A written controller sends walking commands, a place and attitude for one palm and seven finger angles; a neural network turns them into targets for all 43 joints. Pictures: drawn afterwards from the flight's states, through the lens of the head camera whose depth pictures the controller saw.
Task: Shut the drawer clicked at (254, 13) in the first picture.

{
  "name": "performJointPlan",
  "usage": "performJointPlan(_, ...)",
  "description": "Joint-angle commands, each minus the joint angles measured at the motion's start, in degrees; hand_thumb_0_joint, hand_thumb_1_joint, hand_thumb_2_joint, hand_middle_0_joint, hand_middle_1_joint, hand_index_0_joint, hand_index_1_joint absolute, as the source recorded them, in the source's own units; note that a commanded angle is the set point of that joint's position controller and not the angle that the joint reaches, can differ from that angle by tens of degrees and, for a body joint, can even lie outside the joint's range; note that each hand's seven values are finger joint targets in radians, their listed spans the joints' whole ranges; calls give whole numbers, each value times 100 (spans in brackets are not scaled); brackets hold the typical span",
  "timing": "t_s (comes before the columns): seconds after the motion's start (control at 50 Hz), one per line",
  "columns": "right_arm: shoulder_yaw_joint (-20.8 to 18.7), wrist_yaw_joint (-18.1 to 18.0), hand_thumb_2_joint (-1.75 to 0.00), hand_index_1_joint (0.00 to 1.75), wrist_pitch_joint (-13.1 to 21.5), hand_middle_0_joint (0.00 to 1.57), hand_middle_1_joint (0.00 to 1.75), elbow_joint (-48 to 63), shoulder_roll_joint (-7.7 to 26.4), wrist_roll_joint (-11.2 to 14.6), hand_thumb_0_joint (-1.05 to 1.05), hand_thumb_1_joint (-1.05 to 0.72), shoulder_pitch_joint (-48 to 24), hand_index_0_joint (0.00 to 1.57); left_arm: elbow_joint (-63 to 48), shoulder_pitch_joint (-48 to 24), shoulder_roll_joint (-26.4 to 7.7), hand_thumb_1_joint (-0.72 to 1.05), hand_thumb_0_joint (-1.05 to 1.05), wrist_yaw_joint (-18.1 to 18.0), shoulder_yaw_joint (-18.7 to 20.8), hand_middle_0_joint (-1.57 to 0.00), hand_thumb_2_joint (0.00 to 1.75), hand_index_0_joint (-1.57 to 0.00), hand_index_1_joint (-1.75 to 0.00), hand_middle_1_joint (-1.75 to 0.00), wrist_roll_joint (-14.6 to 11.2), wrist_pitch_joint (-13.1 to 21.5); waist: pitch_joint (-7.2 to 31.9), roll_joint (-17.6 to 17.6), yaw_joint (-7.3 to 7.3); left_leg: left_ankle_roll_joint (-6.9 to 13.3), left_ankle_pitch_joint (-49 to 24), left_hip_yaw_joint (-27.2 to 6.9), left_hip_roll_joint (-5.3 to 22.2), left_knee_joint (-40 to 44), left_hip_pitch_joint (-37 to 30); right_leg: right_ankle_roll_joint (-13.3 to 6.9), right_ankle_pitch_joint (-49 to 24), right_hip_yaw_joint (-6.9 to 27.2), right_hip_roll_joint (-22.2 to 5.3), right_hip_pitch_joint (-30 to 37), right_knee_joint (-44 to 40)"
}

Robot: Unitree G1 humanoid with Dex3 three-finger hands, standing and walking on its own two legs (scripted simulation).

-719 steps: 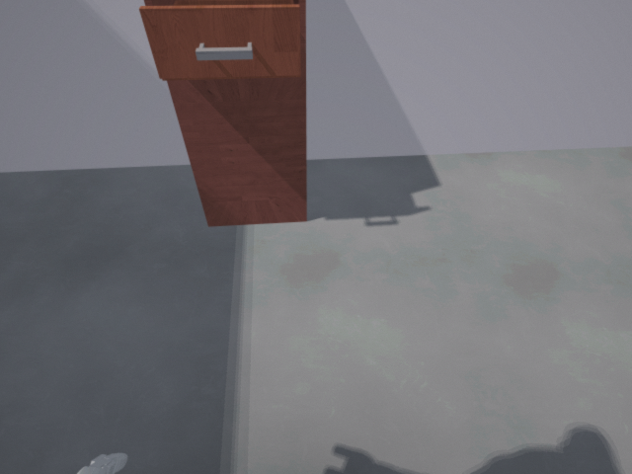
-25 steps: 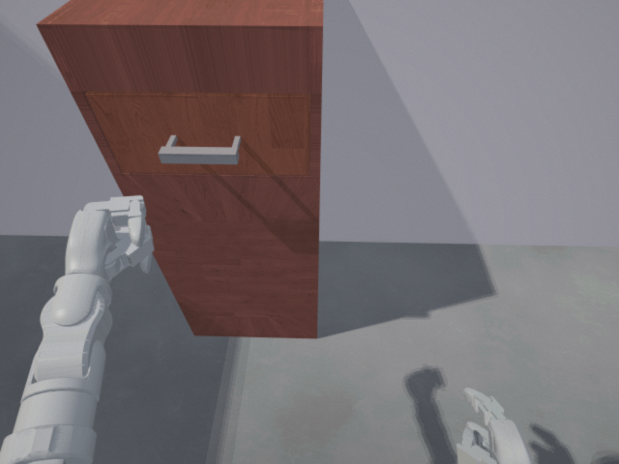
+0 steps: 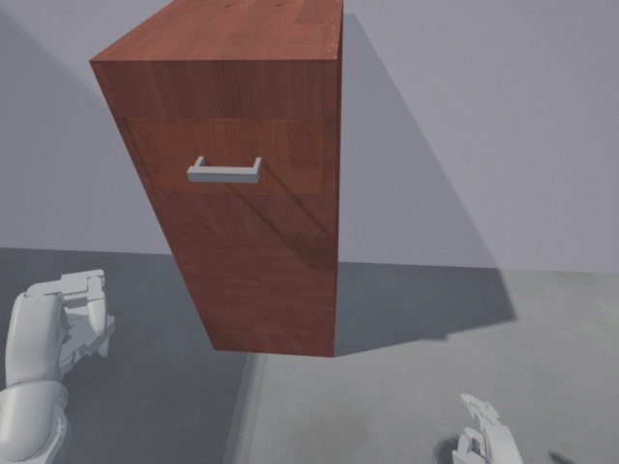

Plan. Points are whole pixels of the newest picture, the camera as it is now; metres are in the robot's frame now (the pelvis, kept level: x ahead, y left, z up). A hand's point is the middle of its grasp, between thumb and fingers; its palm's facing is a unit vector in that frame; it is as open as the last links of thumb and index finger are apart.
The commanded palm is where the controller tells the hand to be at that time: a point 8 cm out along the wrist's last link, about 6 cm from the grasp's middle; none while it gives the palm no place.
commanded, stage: draw the hand back to the body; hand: left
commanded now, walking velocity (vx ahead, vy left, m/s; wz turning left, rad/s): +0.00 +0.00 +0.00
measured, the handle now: (226, 168) +0.63 +0.25 +0.05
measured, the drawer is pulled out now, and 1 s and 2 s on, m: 0.00 0.00 0.00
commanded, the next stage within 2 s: step back with the hand held close in 0.26 s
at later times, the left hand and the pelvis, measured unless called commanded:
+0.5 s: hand (75, 342) +0.18 +0.25 +0.16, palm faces +0.41 -0.81 -0.41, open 3.2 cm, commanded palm +0.12 +0.29 +0.17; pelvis -0.01 +0.01 +0.00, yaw +0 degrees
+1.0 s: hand (38, 397) +0.13 +0.26 +0.15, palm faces +0.37 -0.80 -0.47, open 3.2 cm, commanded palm +0.07 +0.31 +0.17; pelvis -0.06 +0.03 -0.02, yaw +0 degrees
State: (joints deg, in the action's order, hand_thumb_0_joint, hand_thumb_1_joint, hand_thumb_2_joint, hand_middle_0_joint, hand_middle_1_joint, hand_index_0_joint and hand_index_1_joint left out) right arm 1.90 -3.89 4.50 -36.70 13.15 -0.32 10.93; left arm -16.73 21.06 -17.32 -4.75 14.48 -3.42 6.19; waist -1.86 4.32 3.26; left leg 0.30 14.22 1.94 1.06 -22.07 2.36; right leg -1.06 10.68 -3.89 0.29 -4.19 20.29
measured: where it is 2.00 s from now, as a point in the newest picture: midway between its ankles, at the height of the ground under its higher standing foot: outside the picture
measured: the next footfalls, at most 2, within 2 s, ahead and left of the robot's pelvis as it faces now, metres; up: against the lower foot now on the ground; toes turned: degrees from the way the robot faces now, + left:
right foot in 1.22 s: -0.06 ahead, -0.10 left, +0.00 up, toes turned +4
right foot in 1.82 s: -0.26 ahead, -0.10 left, +0.00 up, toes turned +1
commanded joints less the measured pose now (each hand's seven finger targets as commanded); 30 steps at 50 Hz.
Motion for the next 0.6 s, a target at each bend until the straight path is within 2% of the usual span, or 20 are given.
performJointPlan(0.0,-246,-57,-90,30,430,20,30,1032,531,-46,0,-90,-849,20,-1791,33,-1092,90,0,-130,772,-140,90,-140,-160,-160,22,409,387,-176,75,104,-1084,-95,-47,291,250,-2,-574,260,-33,198,-413)
performJointPlan(0.04,-248,-74,-90,30,492,20,30,1060,513,-38,0,-90,-820,20,-2036,320,-1079,90,0,-143,806,-140,90,-140,-160,-160,20,440,346,-77,85,110,-963,-87,-31,280,257,8,-442,275,-44,140,-417)
performJointPlan(0.06,-249,-80,-90,30,518,20,30,1075,506,-44,0,-90,-792,20,-2129,473,-1080,90,0,-151,839,-140,90,-140,-160,-160,17,452,343,-205,96,116,-939,-105,-33,268,269,11,-410,277,-37,140,-429)
performJointPlan(0.1,-261,-111,-90,30,561,20,30,982,520,-50,0,-90,-755,20,-1925,318,-967,90,0,-151,710,-140,90,-140,-160,-160,55,435,-14,-322,-2,125,-713,-83,-45,265,308,20,-130,295,-26,-141,-589)
performJointPlan(0.12,-258,-121,-90,30,576,20,30,975,534,-34,0,-90,-756,20,-1978,117,-930,90,0,-159,645,-140,90,-140,-160,-160,74,442,-83,-143,-36,130,-605,-86,-38,288,288,21,-1,307,-39,-211,-597)
performJointPlan(0.2,-261,-182,-90,30,642,20,30,915,522,-44,0,-90,-724,20,-1802,5,-977,90,0,-225,697,-140,90,-140,-160,-160,98,453,-33,-308,1,151,-421,-118,-49,315,248,22,262,283,-52,-218,-618)
performJointPlan(0.24,-247,-188,-90,30,671,20,30,918,497,-51,0,-90,-751,20,-1904,-5,-958,90,0,-235,680,-140,90,-140,-160,-160,103,477,110,-154,31,154,-467,-117,-57,313,211,12,211,293,-74,-108,-556)
performJointPlan(0.28,-231,-175,-90,30,698,20,30,909,499,-71,0,-90,-754,20,-1901,78,-982,90,0,-246,730,-140,90,-140,-160,-160,104,471,214,-176,78,138,-617,-157,-52,329,248,2,20,266,-73,40,-466)
performJointPlan(0.36,-211,-156,-90,30,705,20,30,899,481,-85,0,-90,-763,20,-1910,192,-987,90,0,-235,774,-140,90,-140,-160,-160,93,443,174,-50,104,107,-781,-168,-39,333,293,-17,-211,268,-63,118,-420)
performJointPlan(0.38,-215,-109,-90,30,508,20,30,1161,638,-25,0,-90,-640,20,-2214,-88,-1494,90,0,-243,1364,-140,90,-140,-160,-160,83,657,-329,-263,-196,212,-376,-272,21,146,836,9,-177,818,-298,-651,-737)
performJointPlan(0.4,-212,-111,-90,30,408,20,30,1111,538,-37,0,-90,-650,20,-2058,-1,-1497,90,0,-221,1402,-140,90,-140,-160,-160,111,727,-386,-449,-175,213,-212,-344,-12,68,911,-8,61,835,-418,-762,-873)
performJointPlan(0.42,-255,-102,-90,30,323,20,30,1073,552,-55,0,-90,-647,20,-1812,562,-1131,90,0,-193,1122,-140,90,-140,-160,-160,135,724,-221,-518,-216,211,-289,-307,-10,-68,818,-15,134,830,-487,-914,-885)
performJointPlan(0.44,-278,-83,-90,30,259,20,30,1090,575,-67,0,-90,-622,20,-1836,802,-1015,90,0,-182,1014,-140,90,-140,-160,-160,141,740,25,-403,-222,207,-446,-288,13,-139,739,-25,-39,767,-531,-895,-799)
performJointPlan(0.48,-312,-75,-90,30,180,20,30,1141,612,-59,0,-90,-599,20,-1976,980,-999,90,0,-192,961,-140,90,-140,-160,-160,132,781,377,-258,-259,189,-694,-305,62,-81,808,-5,-426,646,-524,-704,-544)
performJointPlan(0.5,-326,-98,-90,30,158,20,30,1186,638,-51,0,-90,-638,20,-2164,978,-1056,90,0,-203,988,-140,90,-140,-160,-160,135,825,541,-64,-257,182,-921,-334,84,1,821,11,-722,546,-480,-553,-357)
performJointPlan(0.58,-423,-127,-90,30,38,20,30,1357,638,-9,0,-90,-587,20,-2402,1336,-1295,90,0,-282,1274,-140,90,-140,-160,-160,110,880,1245,-48,-227,146,-2226,-391,231,-61,849,91,-1904,355,-359,-69,393)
